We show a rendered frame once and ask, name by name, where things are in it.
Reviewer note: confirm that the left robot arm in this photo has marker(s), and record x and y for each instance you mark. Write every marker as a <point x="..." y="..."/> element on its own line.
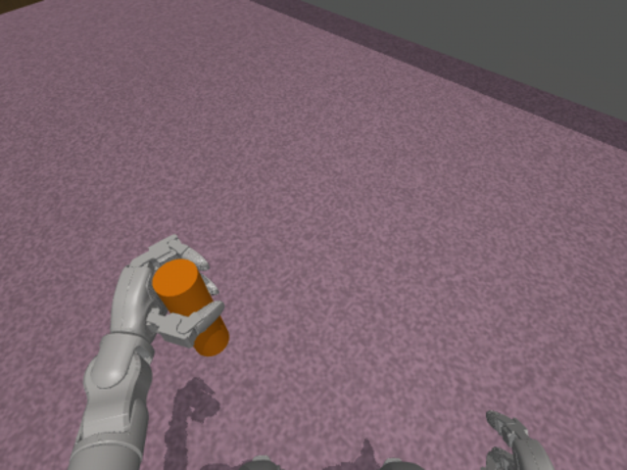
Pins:
<point x="114" y="424"/>

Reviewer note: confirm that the can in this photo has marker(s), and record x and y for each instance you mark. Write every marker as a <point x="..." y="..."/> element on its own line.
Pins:
<point x="180" y="286"/>

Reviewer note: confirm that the right robot hand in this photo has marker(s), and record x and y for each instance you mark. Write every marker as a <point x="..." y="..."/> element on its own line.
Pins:
<point x="528" y="454"/>

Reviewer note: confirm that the left robot hand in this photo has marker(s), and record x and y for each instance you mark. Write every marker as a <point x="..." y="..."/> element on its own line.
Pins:
<point x="138" y="309"/>

